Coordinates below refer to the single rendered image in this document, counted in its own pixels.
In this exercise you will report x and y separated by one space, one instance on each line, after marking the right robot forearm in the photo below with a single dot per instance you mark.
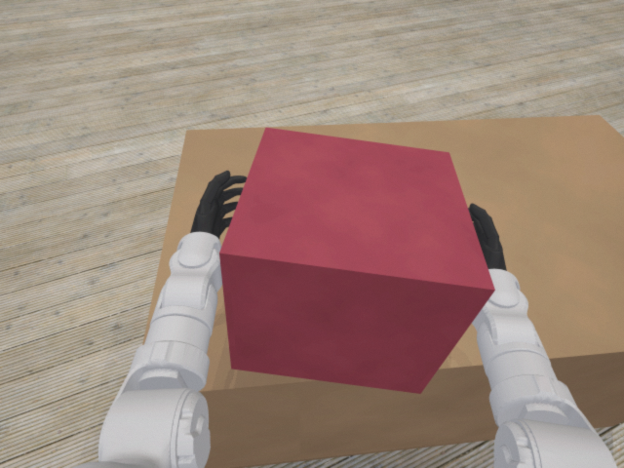
522 381

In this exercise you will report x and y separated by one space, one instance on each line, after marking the carton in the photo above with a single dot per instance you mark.
350 261

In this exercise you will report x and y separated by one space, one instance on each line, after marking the right robot upper arm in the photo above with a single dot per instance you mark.
525 443

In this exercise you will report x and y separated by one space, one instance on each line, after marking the robot right hand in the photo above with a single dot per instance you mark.
488 238

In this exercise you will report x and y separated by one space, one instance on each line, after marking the robot left hand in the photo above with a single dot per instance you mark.
210 214

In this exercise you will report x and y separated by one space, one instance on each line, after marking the pedestal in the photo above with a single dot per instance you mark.
554 188

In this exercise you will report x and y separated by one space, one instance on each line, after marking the left robot upper arm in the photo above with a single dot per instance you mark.
159 428

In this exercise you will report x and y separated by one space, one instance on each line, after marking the left robot forearm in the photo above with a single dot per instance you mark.
174 354

